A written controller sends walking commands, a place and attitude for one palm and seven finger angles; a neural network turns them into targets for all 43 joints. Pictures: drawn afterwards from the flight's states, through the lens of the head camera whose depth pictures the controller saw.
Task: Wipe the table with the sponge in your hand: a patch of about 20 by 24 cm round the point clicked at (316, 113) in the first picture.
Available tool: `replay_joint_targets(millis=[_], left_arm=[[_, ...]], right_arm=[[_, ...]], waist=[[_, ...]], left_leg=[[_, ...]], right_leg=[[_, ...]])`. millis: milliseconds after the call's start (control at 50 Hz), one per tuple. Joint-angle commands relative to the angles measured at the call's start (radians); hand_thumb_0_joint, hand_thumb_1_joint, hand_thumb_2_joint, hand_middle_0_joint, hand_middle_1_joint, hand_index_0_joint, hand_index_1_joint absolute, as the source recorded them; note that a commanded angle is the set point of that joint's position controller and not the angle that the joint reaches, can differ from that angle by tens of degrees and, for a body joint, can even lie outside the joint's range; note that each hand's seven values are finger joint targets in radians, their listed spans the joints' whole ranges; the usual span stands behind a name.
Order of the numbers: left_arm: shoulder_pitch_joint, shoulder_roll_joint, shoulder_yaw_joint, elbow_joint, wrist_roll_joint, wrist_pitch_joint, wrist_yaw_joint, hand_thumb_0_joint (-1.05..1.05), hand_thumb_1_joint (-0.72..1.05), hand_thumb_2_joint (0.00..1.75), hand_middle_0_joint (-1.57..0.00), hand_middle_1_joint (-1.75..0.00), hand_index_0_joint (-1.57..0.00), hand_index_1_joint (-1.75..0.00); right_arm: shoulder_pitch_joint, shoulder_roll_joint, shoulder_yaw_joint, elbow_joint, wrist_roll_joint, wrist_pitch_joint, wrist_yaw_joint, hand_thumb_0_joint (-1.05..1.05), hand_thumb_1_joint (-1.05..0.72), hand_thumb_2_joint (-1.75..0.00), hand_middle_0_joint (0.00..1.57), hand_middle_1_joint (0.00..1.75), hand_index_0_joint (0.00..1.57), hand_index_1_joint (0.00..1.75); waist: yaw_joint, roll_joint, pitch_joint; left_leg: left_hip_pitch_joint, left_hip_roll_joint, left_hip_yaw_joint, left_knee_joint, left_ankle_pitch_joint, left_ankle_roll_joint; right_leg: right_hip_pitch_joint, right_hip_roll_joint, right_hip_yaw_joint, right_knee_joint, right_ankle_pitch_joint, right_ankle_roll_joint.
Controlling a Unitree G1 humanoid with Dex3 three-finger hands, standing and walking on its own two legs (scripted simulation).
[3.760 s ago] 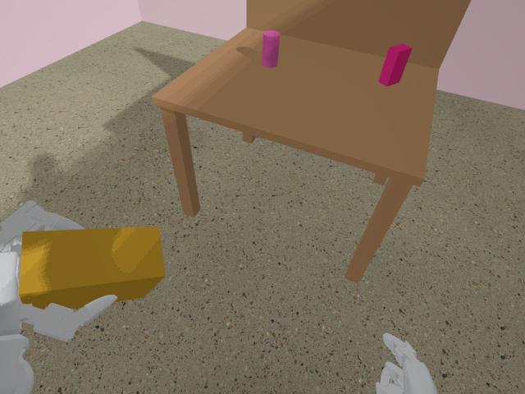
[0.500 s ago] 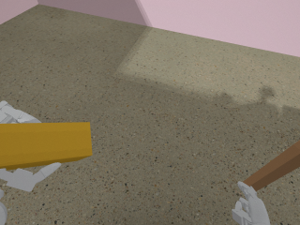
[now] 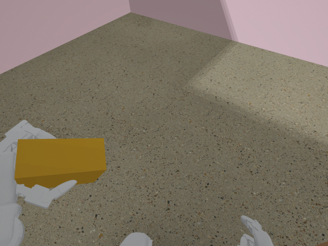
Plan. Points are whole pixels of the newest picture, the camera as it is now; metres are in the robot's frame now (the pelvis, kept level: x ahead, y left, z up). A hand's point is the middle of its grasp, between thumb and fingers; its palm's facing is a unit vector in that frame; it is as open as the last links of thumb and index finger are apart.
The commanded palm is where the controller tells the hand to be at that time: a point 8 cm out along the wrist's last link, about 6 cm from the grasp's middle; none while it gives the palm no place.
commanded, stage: walk to a spot facing it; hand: left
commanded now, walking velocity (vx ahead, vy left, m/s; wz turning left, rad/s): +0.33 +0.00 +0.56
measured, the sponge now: (75, 163) +0.23 +0.19 +0.15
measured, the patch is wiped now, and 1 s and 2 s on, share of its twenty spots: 0.00 0.00 0.00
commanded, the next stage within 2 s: none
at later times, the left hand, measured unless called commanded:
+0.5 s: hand (29, 137) +0.26 +0.27 +0.19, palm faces +0.52 -0.72 -0.45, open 10.3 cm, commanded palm +0.19 +0.31 +0.18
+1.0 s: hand (24, 123) +0.30 +0.31 +0.18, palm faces +0.71 -0.57 -0.42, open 10.3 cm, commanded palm +0.23 +0.33 +0.18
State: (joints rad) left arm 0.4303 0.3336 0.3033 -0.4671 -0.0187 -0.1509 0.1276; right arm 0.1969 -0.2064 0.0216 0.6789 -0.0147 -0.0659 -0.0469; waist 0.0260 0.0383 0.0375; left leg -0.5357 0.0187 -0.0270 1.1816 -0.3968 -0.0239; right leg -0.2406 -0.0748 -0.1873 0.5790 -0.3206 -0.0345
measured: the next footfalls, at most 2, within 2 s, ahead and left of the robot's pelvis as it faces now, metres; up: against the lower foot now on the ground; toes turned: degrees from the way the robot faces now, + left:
left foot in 0.30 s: +0.12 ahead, +0.16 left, +0.00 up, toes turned +18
right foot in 0.62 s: +0.25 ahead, -0.11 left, +0.00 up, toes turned +5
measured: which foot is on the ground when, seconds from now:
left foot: up 0.00-0.28, down 0.30-0.60, up 0.62-0.96, down 0.98-1.00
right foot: down 0.00-0.30, up 0.32-0.60, down 0.62-0.98, up 1.00-1.00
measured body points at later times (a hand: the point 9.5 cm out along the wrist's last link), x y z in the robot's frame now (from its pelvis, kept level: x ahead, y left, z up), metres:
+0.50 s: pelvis +0.09 +0.00 +0.00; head +0.13 +0.02 +0.45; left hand +0.23 +0.31 +0.21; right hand +0.30 -0.15 -0.09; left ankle +0.08 +0.14 -0.73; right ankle +0.15 -0.11 -0.67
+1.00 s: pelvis +0.20 +0.01 -0.01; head +0.24 +0.05 +0.43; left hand +0.26 +0.34 +0.20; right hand +0.49 -0.17 -0.07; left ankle +0.21 +0.13 -0.74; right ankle +0.22 -0.11 -0.72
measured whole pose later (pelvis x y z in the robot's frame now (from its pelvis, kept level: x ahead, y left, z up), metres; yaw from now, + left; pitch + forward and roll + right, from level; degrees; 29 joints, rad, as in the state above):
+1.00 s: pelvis +0.20 +0.01 -0.01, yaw +26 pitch +0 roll +1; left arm 0.51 0.42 0.41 -0.70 -0.04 -0.20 0.19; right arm 0.19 -0.29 -0.08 0.51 -0.01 -0.05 -0.07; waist -0.01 -0.08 0.10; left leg -0.38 0.05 0.19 0.60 -0.20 0.02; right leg -0.28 -0.21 -0.28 0.80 -0.43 0.04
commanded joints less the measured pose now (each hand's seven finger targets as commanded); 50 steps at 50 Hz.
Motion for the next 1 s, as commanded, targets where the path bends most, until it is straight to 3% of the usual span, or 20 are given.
replay_joint_targets(millis=[0, 180, 240, 260, 280, 300, 340, 420, 540, 560, 600, 620, 640, 680, 740, 860, 920, 940, 960, 980], left_arm=[[-0.048, 0.242, 0.186, -0.253, -0.007, -0.09, 0.031, 0.0, 0.1, 1.3, -1.2, -1.6, -1.2, -1.6], [-0.031, 0.201, 0.177, -0.31, -0.018, -0.077, 0.082, 0.0, 0.1, 1.3, -1.2, -1.6, -1.2, -1.6], [-0.093, 0.192, 0.146, -0.359, -0.016, -0.086, 0.091, 0.0, 0.1, 1.3, -1.2, -1.6, -1.2, -1.6], [-0.094, 0.192, 0.151, -0.383, -0.012, -0.108, 0.093, 0.0, 0.1, 1.3, -1.2, -1.6, -1.2, -1.6], [-0.099, 0.194, 0.149, -0.4, -0.011, -0.126, 0.092, 0.0, 0.1, 1.3, -1.2, -1.6, -1.2, -1.6], [-0.141, 0.238, 0.162, -0.34, 0.009, -0.14, 0.071, 0.0, 0.1, 1.3, -1.2, -1.6, -1.2, -1.6], [-0.078, 0.28, 0.224, -0.413, 0.01, -0.139, 0.057, 0.0, 0.1, 1.3, -1.2, -1.6, -1.2, -1.6], [0.046, 0.221, 0.219, -0.448, -0.016, -0.144, 0.042, 0.0, 0.1, 1.3, -1.2, -1.6, -1.2, -1.6], [-0.011, 0.166, 0.171, -0.205, -0.014, -0.112, 0.028, 0.0, 0.1, 1.3, -1.2, -1.6, -1.2, -1.6], [-0.043, 0.174, 0.167, -0.164, -0.007, -0.094, 0.029, 0.0, 0.1, 1.3, -1.2, -1.6, -1.2, -1.6], [-0.107, 0.267, 0.21, -0.142, -0.001, -0.067, 0.039, 0.0, 0.1, 1.3, -1.2, -1.6, -1.2, -1.6], [-0.14, 0.254, 0.198, -0.144, -0.008, -0.07, 0.04, 0.0, 0.1, 1.3, -1.2, -1.6, -1.2, -1.6], [-0.134, 0.264, 0.199, -0.173, -0.01, -0.087, 0.034, 0.0, 0.1, 1.3, -1.2, -1.6, -1.2, -1.6], [-0.113, 0.233, 0.174, -0.22, -0.001, -0.106, 0.027, 0.0, 0.1, 1.3, -1.2, -1.6, -1.2, -1.6], [-0.094, 0.237, 0.175, -0.307, 0.0, -0.107, 0.04, 0.0, 0.1, 1.3, -1.2, -1.6, -1.2, -1.6], [0.039, 0.24, 0.233, -0.397, -0.021, -0.096, 0.083, 0.0, 0.1, 1.3, -1.2, -1.6, -1.2, -1.6], [0.029, 0.216, 0.212, -0.39, -0.029, -0.092, 0.093, 0.0, 0.1, 1.3, -1.2, -1.6, -1.2, -1.6], [0.007, 0.222, 0.214, -0.408, -0.031, -0.105, 0.093, 0.0, 0.1, 1.3, -1.2, -1.6, -1.2, -1.6], [-0.005, 0.217, 0.212, -0.444, -0.037, -0.131, 0.088, 0.0, 0.1, 1.3, -1.2, -1.6, -1.2, -1.6], [-0.04, 0.256, 0.235, -0.455, -0.025, -0.155, 0.084, 0.0, 0.1, 1.3, -1.2, -1.6, -1.2, -1.6]], right_arm=[[-0.132, -0.092, -0.06, -0.195, 0.004, -0.041, -0.022, 0.0, -0.9, -0.9, 0.2, 0.3, 0.2, 0.3], [-0.064, -0.08, -0.077, -0.27, 0.003, -0.046, -0.02, 0.0, -0.9, -0.9, 0.2, 0.3, 0.2, 0.3], [-0.014, -0.095, -0.091, -0.269, 0.011, -0.048, -0.031, 0.0, -0.9, -0.9, 0.2, 0.3, 0.2, 0.3], [-0.017, -0.119, -0.097, -0.275, 0.014, -0.047, -0.029, 0.0, -0.9, -0.9, 0.2, 0.3, 0.2, 0.3], [-0.037, -0.129, -0.092, -0.278, 0.016, -0.054, -0.012, 0.0, -0.9, -0.9, 0.2, 0.3, 0.2, 0.3], [-0.041, -0.132, -0.094, -0.264, 0.027, -0.062, 0.008, 0.0, -0.9, -0.9, 0.2, 0.3, 0.2, 0.3], [-0.073, -0.116, -0.102, -0.245, 0.034, -0.061, 0.005, 0.0, -0.9, -0.9, 0.2, 0.3, 0.2, 0.3], [-0.072, -0.09, -0.081, -0.225, 0.034, -0.09, 0.012, 0.0, -0.9, -0.9, 0.2, 0.3, 0.2, 0.3], [-0.057, -0.088, -0.07, -0.193, 0.027, -0.086, -0.021, 0.0, -0.9, -0.9, 0.2, 0.3, 0.2, 0.3], [-0.054, -0.079, -0.065, -0.188, 0.028, -0.077, -0.026, 0.0, -0.9, -0.9, 0.2, 0.3, 0.2, 0.3], [-0.106, -0.064, -0.056, -0.214, 0.023, -0.071, -0.028, 0.0, -0.9, -0.9, 0.2, 0.3, 0.2, 0.3], [-0.117, -0.091, -0.062, -0.21, 0.012, -0.077, -0.02, 0.0, -0.9, -0.9, 0.2, 0.3, 0.2, 0.3], [-0.115, -0.092, -0.06, -0.194, 0.013, -0.072, -0.014, 0.0, -0.9, -0.9, 0.2, 0.3, 0.2, 0.3], [-0.137, -0.084, -0.047, -0.178, 0.012, -0.049, -0.01, 0.0, -0.9, -0.9, 0.2, 0.3, 0.2, 0.3], [-0.144, -0.093, -0.06, -0.201, 0.011, -0.041, -0.017, 0.0, -0.9, -0.9, 0.2, 0.3, 0.2, 0.3], [-0.088, -0.068, -0.078, -0.279, 0.005, -0.027, -0.013, 0.0, -0.9, -0.9, 0.2, 0.3, 0.2, 0.3], [-0.032, -0.08, -0.094, -0.274, 0.008, -0.015, -0.019, 0.0, -0.9, -0.9, 0.2, 0.3, 0.2, 0.3], [-0.028, -0.089, -0.099, -0.281, 0.014, -0.015, -0.024, 0.0, -0.9, -0.9, 0.2, 0.3, 0.2, 0.3], [-0.048, -0.12, -0.108, -0.287, 0.013, -0.022, -0.022, 0.0, -0.9, -0.9, 0.2, 0.3, 0.2, 0.3], [-0.036, -0.134, -0.104, -0.285, 0.019, -0.042, -0.004, 0.0, -0.9, -0.9, 0.2, 0.3, 0.2, 0.3]], waist=[[-0.015, -0.153, -0.029], [0.023, -0.254, -0.088], [-0.052, -0.066, -0.197], [-0.07, 0.182, -0.242], [-0.045, 0.372, -0.235], [-0.047, 0.218, -0.188], [-0.034, 0.226, -0.174], [-0.009, 0.227, -0.128], [-0.003, 0.119, -0.118], [-0.001, 0.019, -0.122], [0.024, -0.455, -0.108], [0.012, -0.345, -0.102], [0.002, -0.293, -0.058], [-0.004, -0.187, -0.025], [-0.014, -0.169, -0.054], [0.019, -0.203, -0.117], [-0.045, -0.115, -0.201], [-0.067, 0.011, -0.243], [-0.053, 0.303, -0.251], [-0.043, 0.366, -0.255]], left_leg=[[-0.184, 0.071, 0.052, 0.058, 0.063, -0.034], [0.07, 0.027, 0.251, -0.512, 0.012, 0.012], [0.443, -0.026, 0.259, -0.709, 0.136, 0.048], [0.635, 0.132, -0.012, -0.756, 0.252, 0.136], [0.727, 0.395, -0.444, -0.817, 0.63, 0.284], [0.635, 0.432, -0.507, -0.841, 0.529, 0.321], [0.564, 0.397, -0.422, -0.83, 0.378, 0.334], [0.295, 0.248, -0.101, -0.887, 0.242, 0.219], [0.192, 0.197, 0.004, -0.724, 0.038, 0.143], [0.129, 0.148, 0.038, -0.564, -0.034, 0.115], [-0.238, -0.023, 0.069, 0.06, -0.239, 0.035], [-0.229, 0.02, -0.02, 0.156, -0.146, 0.027], [-0.237, 0.049, -0.019, 0.226, -0.079, 0.015], [-0.184, 0.084, 0.011, 0.214, 0.001, -0.014], [-0.082, 0.097, 0.074, -0.022, 0.023, -0.015], [0.069, 0.06, 0.227, -0.448, 0.0, -0.01], [0.293, -0.021, 0.271, -0.654, 0.149, -0.012], [0.467, 0.009, 0.199, -0.722, 0.237, 0.022], [0.6, 0.259, -0.177, -0.758, 0.628, 0.164], [0.632, 0.44, -0.492, -0.773, 0.967, 0.297]], right_leg=[[0.149, -0.301, 0.186, -0.335, 0.136, -0.06], [0.203, -0.309, 0.084, -0.204, 0.329, -0.082], [0.052, -0.231, -0.031, 0.233, 0.441, -0.004], [-0.168, -0.128, -0.055, 0.522, 0.176, 0.057], [-0.404, 0.007, 0.024, 0.745, -0.319, 0.086], [-0.475, -0.032, 0.15, 0.811, -0.304, 0.058], [-0.55, -0.082, 0.193, 0.827, -0.239, 0.083], [-0.308, -0.071, 0.094, 0.478, -0.058, 0.097], [0.065, 0.036, -0.036, -0.014, 0.017, 0.112], [0.152, 0.007, 0.017, -0.098, -0.014, 0.095], [0.268, -0.433, 0.685, -0.36, -0.142, -0.101], [0.213, -0.457, 0.717, -0.394, -0.208, -0.113], [0.176, -0.449, 0.662, -0.376, -0.175, -0.126], [0.098, -0.369, 0.33, -0.327, 0.022, -0.082], [0.11, -0.335, 0.131, -0.285, 0.233, -0.064], [0.179, -0.342, 0.038, -0.157, 0.539, -0.077], [0.13, -0.294, -0.048, 0.123, 0.602, -0.014], [0.0, -0.236, -0.053, 0.346, 0.495, 0.033], [-0.245, -0.072, -0.04, 0.612, -0.103, 0.104], [-0.396, 0.003, 0.069, 0.762, -0.431, 0.1]])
